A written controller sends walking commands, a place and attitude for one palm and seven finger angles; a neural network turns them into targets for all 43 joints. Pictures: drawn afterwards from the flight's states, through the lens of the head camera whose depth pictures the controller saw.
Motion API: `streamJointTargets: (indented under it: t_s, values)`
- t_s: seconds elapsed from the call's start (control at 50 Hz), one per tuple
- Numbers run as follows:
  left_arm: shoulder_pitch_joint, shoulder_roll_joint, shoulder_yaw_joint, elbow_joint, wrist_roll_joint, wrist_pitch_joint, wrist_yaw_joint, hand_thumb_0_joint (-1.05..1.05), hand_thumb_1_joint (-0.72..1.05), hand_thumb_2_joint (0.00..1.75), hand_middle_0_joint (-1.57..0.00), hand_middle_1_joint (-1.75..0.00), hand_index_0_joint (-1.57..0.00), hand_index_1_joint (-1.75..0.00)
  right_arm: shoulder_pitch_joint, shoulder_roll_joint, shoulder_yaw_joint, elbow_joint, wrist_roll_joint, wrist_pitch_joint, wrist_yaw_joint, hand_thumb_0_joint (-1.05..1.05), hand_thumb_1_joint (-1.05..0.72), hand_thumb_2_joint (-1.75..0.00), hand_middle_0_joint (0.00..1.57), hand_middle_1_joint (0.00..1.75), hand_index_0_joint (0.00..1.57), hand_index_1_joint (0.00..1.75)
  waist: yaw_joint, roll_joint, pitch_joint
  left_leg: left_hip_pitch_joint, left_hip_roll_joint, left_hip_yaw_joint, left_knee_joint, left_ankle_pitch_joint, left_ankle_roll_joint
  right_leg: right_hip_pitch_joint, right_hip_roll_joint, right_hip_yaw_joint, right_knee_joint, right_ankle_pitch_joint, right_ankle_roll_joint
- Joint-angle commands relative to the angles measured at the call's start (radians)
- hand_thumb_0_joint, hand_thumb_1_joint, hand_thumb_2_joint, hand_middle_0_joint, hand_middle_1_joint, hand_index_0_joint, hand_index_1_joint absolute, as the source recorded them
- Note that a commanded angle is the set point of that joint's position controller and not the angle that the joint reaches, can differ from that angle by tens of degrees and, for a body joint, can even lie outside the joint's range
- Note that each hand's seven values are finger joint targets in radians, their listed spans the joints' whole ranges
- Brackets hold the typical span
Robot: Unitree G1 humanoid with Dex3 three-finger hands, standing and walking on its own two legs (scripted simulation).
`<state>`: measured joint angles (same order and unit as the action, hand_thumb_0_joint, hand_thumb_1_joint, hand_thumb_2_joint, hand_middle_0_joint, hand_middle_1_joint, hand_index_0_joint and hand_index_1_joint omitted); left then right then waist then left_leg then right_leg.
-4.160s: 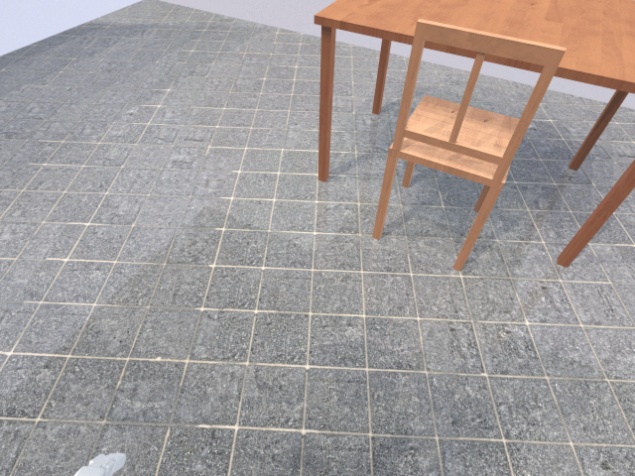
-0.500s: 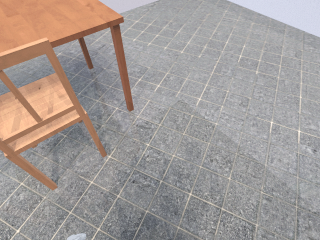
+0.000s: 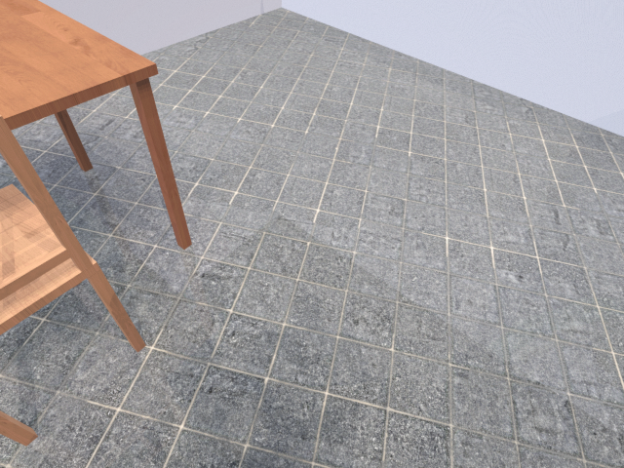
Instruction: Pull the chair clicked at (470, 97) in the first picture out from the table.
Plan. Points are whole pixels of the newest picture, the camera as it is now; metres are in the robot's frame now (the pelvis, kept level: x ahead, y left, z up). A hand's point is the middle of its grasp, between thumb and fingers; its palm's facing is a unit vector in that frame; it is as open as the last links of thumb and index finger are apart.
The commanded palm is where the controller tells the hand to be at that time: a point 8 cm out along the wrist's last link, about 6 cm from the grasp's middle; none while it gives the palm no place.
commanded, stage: walk to a spot facing it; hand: left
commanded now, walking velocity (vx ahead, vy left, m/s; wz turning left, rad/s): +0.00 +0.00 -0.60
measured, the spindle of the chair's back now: out of the picture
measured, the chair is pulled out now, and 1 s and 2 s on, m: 0.00 0.00 0.00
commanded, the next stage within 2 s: turn to face it in 0.46 s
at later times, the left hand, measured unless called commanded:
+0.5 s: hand (249, 419) +0.22 +0.11 -0.15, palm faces -0.29 -0.93 -0.24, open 7.4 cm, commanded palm none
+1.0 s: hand (228, 429) +0.20 +0.14 -0.17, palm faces -0.21 -0.96 -0.18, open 7.4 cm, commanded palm none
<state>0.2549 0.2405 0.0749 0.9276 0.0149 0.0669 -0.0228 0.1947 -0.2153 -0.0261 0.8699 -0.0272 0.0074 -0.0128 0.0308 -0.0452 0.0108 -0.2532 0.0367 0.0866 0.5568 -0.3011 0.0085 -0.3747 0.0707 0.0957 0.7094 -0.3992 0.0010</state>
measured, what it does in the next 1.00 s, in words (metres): walks ahead: right foot, then left foot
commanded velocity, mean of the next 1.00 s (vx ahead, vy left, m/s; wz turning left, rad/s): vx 0.04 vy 0.00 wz -0.01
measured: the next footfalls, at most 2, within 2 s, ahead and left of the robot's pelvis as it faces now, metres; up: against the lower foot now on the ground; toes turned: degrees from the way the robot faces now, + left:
right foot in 0.40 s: +0.08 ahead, -0.16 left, +0.00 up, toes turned -22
left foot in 0.80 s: +0.21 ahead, +0.04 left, +0.00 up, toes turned -13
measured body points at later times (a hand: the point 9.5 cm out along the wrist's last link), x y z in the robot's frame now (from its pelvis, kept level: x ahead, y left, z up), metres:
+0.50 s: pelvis +0.04 -0.04 -0.01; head +0.08 -0.07 +0.44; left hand +0.23 +0.16 -0.14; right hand -0.04 -0.28 -0.17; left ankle +0.01 +0.10 -0.67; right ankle +0.04 -0.14 -0.73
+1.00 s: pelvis +0.11 -0.03 +0.01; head +0.14 -0.02 +0.45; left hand +0.22 +0.19 -0.16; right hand +0.09 -0.27 -0.14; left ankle +0.17 +0.05 -0.73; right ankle +0.03 -0.15 -0.68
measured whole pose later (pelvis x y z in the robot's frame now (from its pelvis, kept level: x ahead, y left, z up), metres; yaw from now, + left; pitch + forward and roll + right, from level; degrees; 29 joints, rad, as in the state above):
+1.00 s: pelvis +0.11 -0.03 +0.01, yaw -15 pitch +1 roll -2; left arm 0.21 0.20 0.06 1.02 0.01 0.04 0.01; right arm 0.22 -0.16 -0.03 0.99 -0.03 0.02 0.00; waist -0.01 -0.02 0.05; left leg -0.31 0.00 0.03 0.50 -0.20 0.05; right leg -0.37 -0.03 -0.03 0.93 -0.49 0.04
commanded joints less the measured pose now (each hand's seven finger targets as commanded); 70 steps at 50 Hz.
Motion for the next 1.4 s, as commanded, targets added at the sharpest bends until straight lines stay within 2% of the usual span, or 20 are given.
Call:
streamJointTargets:
  t_s: [0.0,0.12,0.28,0.34,0.36,0.38,0.4,0.46,0.52,0.74,0.76,0.82,0.86,0.94,1.08,1.16,1.18,1.22,1.3,1.38]
  values:
    - [-0.063,0.103,0.046,-0.089,0.015,-0.03,-0.016,0.0,0.9,0.9,-0.2,-0.3,-0.2,-0.3,0.017,-0.175,-0.036,-0.057,-0.002,-0.023,-0.024,0.0,-0.9,-0.9,0.2,0.3,0.2,0.3,-0.019,0.192,0.098,0.043,0.333,-0.267,-0.379,-0.086,0.085,-0.254,-0.085,-0.051,0.422,-0.021,0.036]
    - [-0.067,0.047,0.025,-0.066,0.004,-0.019,-0.015,0.0,0.9,0.9,-0.2,-0.3,-0.2,-0.3,0.118,-0.139,-0.04,-0.008,0.007,-0.035,-0.03,0.0,-0.9,-0.9,0.2,0.3,0.2,0.3,-0.042,0.187,0.024,0.219,0.282,-0.009,-0.227,0.581,0.099,-0.249,-0.11,-0.117,0.412,0.036,0.073]
    - [-0.18,0.02,0.014,-0.095,0.005,-0.029,-0.013,0.0,0.9,0.9,-0.2,-0.3,-0.2,-0.3,0.152,-0.168,-0.073,0.042,-0.001,-0.018,-0.014,0.0,-0.9,-0.9,0.2,0.3,0.2,0.3,-0.082,0.254,0.037,0.205,0.336,0.093,-0.142,0.591,0.101,-0.096,-0.113,-0.205,0.079,-0.001,0.045]
    - [-0.091,0.047,0.02,-0.078,0.008,-0.05,-0.007,0.0,0.9,0.9,-0.2,-0.3,-0.2,-0.3,0.139,-0.179,-0.082,0.041,0.004,-0.015,-0.006,0.0,-0.9,-0.9,0.2,0.3,0.2,0.3,-0.026,0.215,-0.032,0.173,0.33,0.147,0.025,0.601,0.039,0.102,-0.075,-0.234,-0.138,0.117,0.01]
    - [0.01,0.103,0.031,-0.051,0.012,-0.067,-0.001,0.0,0.9,0.9,-0.2,-0.3,-0.2,-0.3,0.147,-0.162,-0.077,0.03,0.013,-0.016,0.003,0.0,-0.9,-0.9,0.2,0.3,0.2,0.3,0.027,0.098,-0.108,0.035,0.307,0.175,0.23,0.499,-0.012,0.349,-0.124,-0.168,-0.268,0.233,-0.026]
    - [0.115,0.239,0.059,-0.021,0.016,-0.082,0.013,0.0,0.9,0.9,-0.2,-0.3,-0.2,-0.3,0.139,-0.083,-0.052,-0.017,0.02,-0.015,0.014,0.0,-0.9,-0.9,0.2,0.3,0.2,0.3,0.069,-0.261,-0.19,-0.312,0.148,0.207,0.501,-0.195,-0.079,0.616,-0.417,0.243,-0.329,0.499,-0.143]
    - [0.174,0.281,0.067,-0.006,-0.012,-0.069,0.026,0.0,0.9,0.9,-0.2,-0.3,-0.2,-0.3,0.045,-0.098,-0.048,-0.057,0.014,-0.007,-0.001,0.0,-0.9,-0.9,0.2,0.3,0.2,0.3,0.101,-0.236,-0.194,-0.4,0.097,0.036,0.657,-0.383,-0.084,0.57,-0.514,0.343,-0.332,0.679,-0.233]
    - [-0.002,0.171,0.041,-0.053,-0.008,-0.065,0.038,0.0,0.9,0.9,-0.2,-0.3,-0.2,-0.3,-0.027,-0.111,-0.054,-0.035,0.003,0.003,0.002,0.0,-0.9,-0.9,0.2,0.3,0.2,0.3,0.029,-0.093,-0.029,-0.39,0.144,-0.058,0.673,-0.152,-0.083,0.307,-0.376,0.232,-0.418,0.29,-0.2]
    - [-0.073,0.143,0.027,-0.064,0.004,-0.082,0.036,0.0,0.9,0.9,-0.2,-0.3,-0.2,-0.3,0.061,-0.09,-0.053,0.014,-0.004,0.013,0.011,0.0,-0.9,-0.9,0.2,0.3,0.2,0.3,-0.035,-0.067,-0.017,-0.281,0.123,-0.034,0.563,-0.065,-0.094,0.175,-0.304,0.12,-0.446,0.247,-0.167]
    - [-0.038,0.087,-0.015,0.038,-0.002,-0.092,0.052,0.0,0.9,0.9,-0.2,-0.3,-0.2,-0.3,0.077,-0.038,-0.008,0.102,0.011,-0.009,0.007,0.0,-0.9,-0.9,0.2,0.3,0.2,0.3,-0.042,-0.068,0.01,0.024,0.034,-0.01,-0.023,0.126,-0.062,0.162,-0.273,-0.057,-0.365,0.394,-0.099]
    - [-0.023,0.08,-0.016,0.044,-0.006,-0.085,0.053,0.0,0.9,0.9,-0.2,-0.3,-0.2,-0.3,0.086,-0.056,-0.011,0.112,0.011,-0.012,0.008,0.0,-0.9,-0.9,0.2,0.3,0.2,0.3,-0.04,-0.01,0.011,0.078,0.041,-0.032,-0.081,0.214,-0.051,0.138,-0.261,-0.069,-0.312,0.368,-0.069]
    - [0.024,0.019,-0.021,0.03,-0.01,-0.06,0.055,0.0,0.9,0.9,-0.2,-0.3,-0.2,-0.3,0.092,-0.185,-0.04,0.095,-0.001,-0.004,0.003,0.0,-0.9,-0.9,0.2,0.3,0.2,0.3,-0.03,0.364,0.03,0.034,0.308,-0.421,-0.242,0.404,0.131,0.02,-0.113,-0.198,-0.013,-0.076,0.039]
    - [-0.049,0.043,-0.006,0.013,-0.001,-0.055,0.052,0.0,0.9,0.9,-0.2,-0.3,-0.2,-0.3,0.104,-0.17,-0.044,0.094,-0.003,-0.002,-0.009,0.0,-0.9,-0.9,0.2,0.3,0.2,0.3,-0.055,0.277,0.025,0.019,0.303,-0.476,-0.297,0.336,0.191,-0.052,-0.119,-0.116,0.253,-0.188,0.031]
    - [-0.072,0.021,0.002,0.001,-0.001,-0.058,0.041,0.0,0.9,0.9,-0.2,-0.3,-0.2,-0.3,0.073,-0.164,-0.059,0.069,-0.001,-0.003,-0.009,0.0,-0.9,-0.9,0.2,0.3,0.2,0.3,-0.053,0.159,-0.065,0.112,0.225,-0.36,-0.241,0.392,0.17,-0.099,-0.124,-0.099,0.274,-0.094,0.048]
    - [-0.082,0.017,0.009,-0.039,-0.008,-0.049,0.048,0.0,0.9,0.9,-0.2,-0.3,-0.2,-0.3,0.068,-0.193,-0.086,0.038,-0.002,0.013,-0.001,0.0,-0.9,-0.9,0.2,0.3,0.2,0.3,-0.069,0.205,-0.09,0.076,0.194,-0.43,-0.222,0.352,0.171,-0.028,-0.095,-0.103,0.113,-0.075,0.056]
    - [0.011,0.041,0.015,-0.036,-0.013,-0.054,0.053,0.0,0.9,0.9,-0.2,-0.3,-0.2,-0.3,0.01,-0.197,-0.1,0.004,0.002,0.026,0.01,0.0,-0.9,-0.9,0.2,0.3,0.2,0.3,-0.02,0.207,-0.1,-0.063,0.127,-0.435,-0.18,0.255,0.119,0.186,-0.069,-0.126,-0.161,0.07,0.048]
    - [0.059,0.065,0.023,-0.031,-0.009,-0.059,0.056,0.0,0.9,0.9,-0.2,-0.3,-0.2,-0.3,-0.01,-0.177,-0.1,-0.011,0.007,0.028,0.015,0.0,-0.9,-0.9,0.2,0.3,0.2,0.3,0.007,0.159,-0.104,-0.153,0.08,-0.404,-0.131,0.154,0.074,0.306,-0.102,-0.112,-0.32,0.139,0.038]
    - [0.029,0.235,0.046,-0.07,0.015,-0.064,0.065,0.0,0.9,0.9,-0.2,-0.3,-0.2,-0.3,-0.014,-0.082,-0.088,-0.057,0.009,0.032,0.024,0.0,-0.9,-0.9,0.2,0.3,0.2,0.3,0.018,-0.271,-0.02,-0.443,-0.112,-0.124,0.334,-0.245,-0.058,0.304,-0.566,0.308,-0.536,-0.012,-0.129]
    - [-0.136,0.123,0.011,-0.112,0.01,-0.074,0.06,0.0,0.9,0.9,-0.2,-0.3,-0.2,-0.3,0.005,-0.109,-0.094,-0.005,-0.001,0.051,0.043,0.0,-0.9,-0.9,0.2,0.3,0.2,0.3,-0.067,-0.127,0.063,-0.356,-0.004,-0.108,0.669,-0.08,-0.065,0.105,-0.396,-0.02,-0.428,0.235,-0.102]
    - [-0.046,0.147,0.012,-0.093,0.015,-0.075,0.059,0.0,0.9,0.9,-0.2,-0.3,-0.2,-0.3,-0.056,-0.093,-0.08,-0.024,0.006,0.052,0.048,0.0,-0.9,-0.9,0.2,0.3,0.2,0.3,-0.022,-0.145,0.04,-0.315,0.003,-0.041,0.526,-0.102,-0.088,0.198,-0.403,-0.118,-0.371,0.43,-0.106]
